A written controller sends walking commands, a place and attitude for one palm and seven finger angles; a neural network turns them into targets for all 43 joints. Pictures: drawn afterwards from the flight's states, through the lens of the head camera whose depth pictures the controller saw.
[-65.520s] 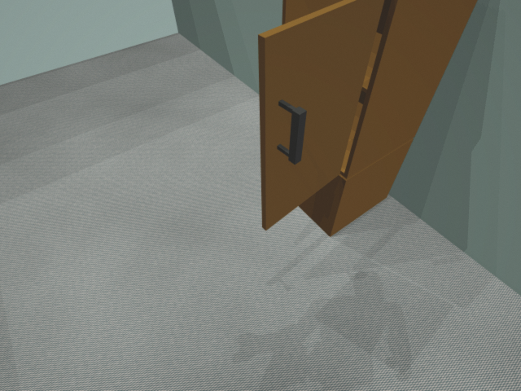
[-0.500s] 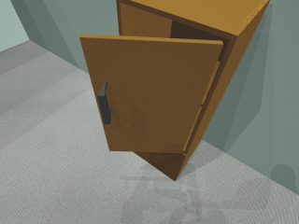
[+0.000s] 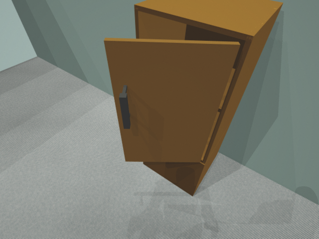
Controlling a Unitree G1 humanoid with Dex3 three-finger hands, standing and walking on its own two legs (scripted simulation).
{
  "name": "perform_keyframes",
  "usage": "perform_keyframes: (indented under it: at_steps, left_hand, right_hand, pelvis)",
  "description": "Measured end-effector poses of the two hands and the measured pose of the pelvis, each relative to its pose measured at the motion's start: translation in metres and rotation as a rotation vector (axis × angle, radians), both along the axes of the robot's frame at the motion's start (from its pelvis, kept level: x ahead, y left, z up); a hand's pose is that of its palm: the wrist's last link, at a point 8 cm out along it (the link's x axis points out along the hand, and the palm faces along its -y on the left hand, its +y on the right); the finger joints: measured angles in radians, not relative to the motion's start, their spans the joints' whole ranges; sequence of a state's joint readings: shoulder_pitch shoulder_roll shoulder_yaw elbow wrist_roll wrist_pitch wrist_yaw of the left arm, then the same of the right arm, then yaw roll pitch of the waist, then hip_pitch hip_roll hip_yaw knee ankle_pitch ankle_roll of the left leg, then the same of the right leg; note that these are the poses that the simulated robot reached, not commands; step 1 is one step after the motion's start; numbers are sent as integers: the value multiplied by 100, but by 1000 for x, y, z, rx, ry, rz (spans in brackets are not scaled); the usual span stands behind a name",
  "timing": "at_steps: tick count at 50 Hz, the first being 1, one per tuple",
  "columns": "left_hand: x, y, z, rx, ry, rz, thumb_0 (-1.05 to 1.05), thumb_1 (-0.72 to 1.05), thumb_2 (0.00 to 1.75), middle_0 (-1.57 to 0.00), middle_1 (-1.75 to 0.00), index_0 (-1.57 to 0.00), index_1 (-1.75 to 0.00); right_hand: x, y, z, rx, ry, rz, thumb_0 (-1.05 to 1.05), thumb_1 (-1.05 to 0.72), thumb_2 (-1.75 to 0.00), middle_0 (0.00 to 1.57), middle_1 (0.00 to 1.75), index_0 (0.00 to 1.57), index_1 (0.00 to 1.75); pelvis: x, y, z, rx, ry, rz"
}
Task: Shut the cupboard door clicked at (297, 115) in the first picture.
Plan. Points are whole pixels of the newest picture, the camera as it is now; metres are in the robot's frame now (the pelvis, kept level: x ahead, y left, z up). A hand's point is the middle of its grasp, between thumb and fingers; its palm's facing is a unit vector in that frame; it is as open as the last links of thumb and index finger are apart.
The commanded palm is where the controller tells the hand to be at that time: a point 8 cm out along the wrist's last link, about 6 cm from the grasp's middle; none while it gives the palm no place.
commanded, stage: look again from close up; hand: left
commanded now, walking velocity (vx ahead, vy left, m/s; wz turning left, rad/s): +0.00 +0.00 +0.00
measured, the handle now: (126, 107) +0.50 +0.14 +0.04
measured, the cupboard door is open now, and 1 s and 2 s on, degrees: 35 35 35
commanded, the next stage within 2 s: shuffle to correct the standing spot in 0.12 s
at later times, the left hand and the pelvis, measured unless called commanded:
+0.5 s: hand out of the picture -0.09 +0.16 -0.17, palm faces +0.05 -0.99 -0.16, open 7.4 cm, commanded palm none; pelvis -0.02 -0.01 +0.00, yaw +0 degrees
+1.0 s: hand out of the picture +0.05 +0.11 -0.17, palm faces +0.09 -0.99 -0.14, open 7.4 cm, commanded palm none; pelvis +0.06 -0.04 +0.00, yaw +2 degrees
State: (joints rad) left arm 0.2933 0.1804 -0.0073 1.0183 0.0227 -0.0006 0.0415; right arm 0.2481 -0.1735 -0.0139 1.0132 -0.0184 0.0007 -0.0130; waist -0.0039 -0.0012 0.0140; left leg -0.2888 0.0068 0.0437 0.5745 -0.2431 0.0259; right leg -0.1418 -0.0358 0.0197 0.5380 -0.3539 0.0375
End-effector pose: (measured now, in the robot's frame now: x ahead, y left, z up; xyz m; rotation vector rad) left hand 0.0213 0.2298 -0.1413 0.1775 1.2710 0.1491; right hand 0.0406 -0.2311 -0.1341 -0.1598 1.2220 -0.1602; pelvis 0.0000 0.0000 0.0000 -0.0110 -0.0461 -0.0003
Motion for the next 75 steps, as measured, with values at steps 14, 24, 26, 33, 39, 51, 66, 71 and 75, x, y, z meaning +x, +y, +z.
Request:
perform_keyframes:
  at_steps: [14,24,26,33,39,51,66,71,75]
  left_hand:
    - [-70,14,1,-3,121,24,0,91,90,-19,-30,-20,-29]
    - [-113,-14,1,-54,242,73,0,91,90,-19,-30,-20,-29]
    - [-119,-22,0,-65,255,90,0,91,90,-19,-30,-20,-29]
    - [-116,-46,-15,-126,297,106,1,91,90,-19,-30,-20,-29]
    - [-58,-53,-12,-114,229,37,1,91,90,-20,-30,-20,-29]
    - [21,-70,-7,-86,75,89,0,91,90,-19,-30,-20,-29]
    - [43,-49,0,6,99,59,1,91,90,-20,-30,-20,-29]
    - [40,-49,8,39,47,54,0,91,90,-19,-30,-20,-29]
    - [38,-55,3,9,32,41,0,91,90,-19,-30,-20,-29]
  right_hand:
    - [-39,0,6,-15,63,3,0,-91,-90,20,30,20,30]
    - [-54,-8,3,-12,137,-21,0,-91,-90,20,30,20,30]
    - [-52,-11,2,-11,142,-21,0,-91,-90,20,30,20,30]
    - [-31,-9,-3,-20,101,-29,0,-91,-90,20,30,20,30]
    - [-28,-16,-3,1,98,-74,0,-92,-90,20,30,20,30]
    - [37,-34,2,-10,136,-2,1,-94,-90,20,30,20,30]
    - [101,-33,-6,26,-11,21,0,-92,-90,20,30,20,30]
    - [89,-43,-7,43,0,14,0,-92,-90,20,30,20,30]
    - [72,-50,-5,22,6,-3,-1,-92,-90,20,30,20,30]
  pelvis:
    - [-22,8,4,1,26,1]
    - [-19,-5,5,-1,43,5]
    - [-17,-8,4,-1,46,6]
    - [2,-11,-5,-9,38,0]
    - [16,-25,-3,11,51,-37]
    - [63,-40,4,-3,54,37]
    - [58,-48,-1,23,42,-5]
    - [50,-57,1,15,40,11]
    - [46,-57,0,5,35,7]
